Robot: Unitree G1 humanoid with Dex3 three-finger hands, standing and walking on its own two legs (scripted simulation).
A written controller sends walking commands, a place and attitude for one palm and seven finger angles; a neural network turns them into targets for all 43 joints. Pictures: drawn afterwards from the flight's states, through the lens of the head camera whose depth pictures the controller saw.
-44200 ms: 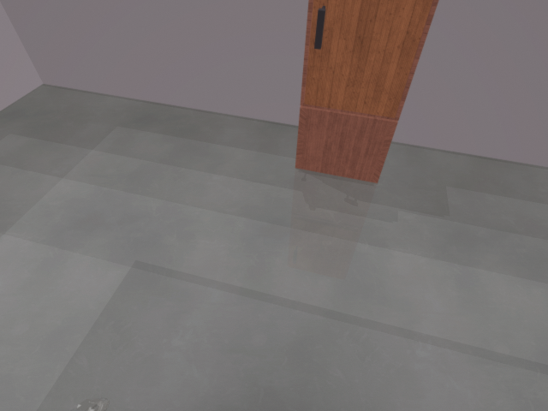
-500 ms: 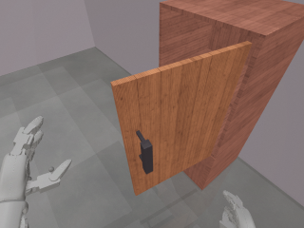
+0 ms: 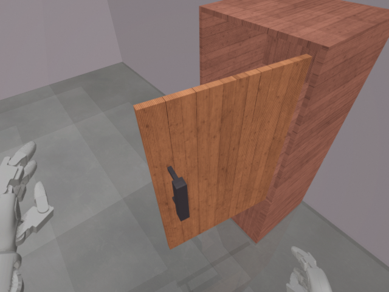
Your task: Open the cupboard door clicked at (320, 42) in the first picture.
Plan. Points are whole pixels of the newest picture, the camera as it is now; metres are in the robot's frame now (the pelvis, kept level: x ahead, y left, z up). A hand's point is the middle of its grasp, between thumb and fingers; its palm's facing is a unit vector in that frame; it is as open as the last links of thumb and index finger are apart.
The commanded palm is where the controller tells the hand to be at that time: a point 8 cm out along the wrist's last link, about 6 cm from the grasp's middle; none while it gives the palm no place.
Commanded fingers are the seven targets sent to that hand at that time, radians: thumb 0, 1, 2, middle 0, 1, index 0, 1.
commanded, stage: draw the hand back to the body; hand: left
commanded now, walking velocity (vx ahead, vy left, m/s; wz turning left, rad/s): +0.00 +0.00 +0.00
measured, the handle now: (177, 193) +0.34 +0.09 +0.00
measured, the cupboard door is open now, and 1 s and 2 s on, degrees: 80 80 80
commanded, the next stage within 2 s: step back with the hand held close in 0.04 s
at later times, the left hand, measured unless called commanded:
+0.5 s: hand (48, 215) +0.18 +0.26 +0.15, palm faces +0.32 -0.79 -0.52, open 7.4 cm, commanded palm +0.12 +0.31 +0.17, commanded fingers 0.00 0.90 0.90 -0.20 -0.30 -0.20 -0.30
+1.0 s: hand out of the picture +0.09 +0.29 +0.16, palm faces +0.48 -0.73 -0.49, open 7.4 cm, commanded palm +0.03 +0.33 +0.17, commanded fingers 0.00 0.90 0.90 -0.20 -0.30 -0.20 -0.30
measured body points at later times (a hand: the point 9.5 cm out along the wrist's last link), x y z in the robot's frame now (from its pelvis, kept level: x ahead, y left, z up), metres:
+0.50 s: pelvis -0.03 +0.01 +0.00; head -0.01 +0.00 +0.45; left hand +0.16 +0.30 +0.17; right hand +0.14 -0.24 -0.08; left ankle -0.03 +0.11 -0.74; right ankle +0.00 -0.11 -0.74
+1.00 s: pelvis -0.11 +0.02 -0.02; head -0.10 +0.04 +0.43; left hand +0.06 +0.33 +0.18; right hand +0.06 -0.21 -0.10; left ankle -0.03 +0.11 -0.74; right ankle -0.03 -0.10 -0.74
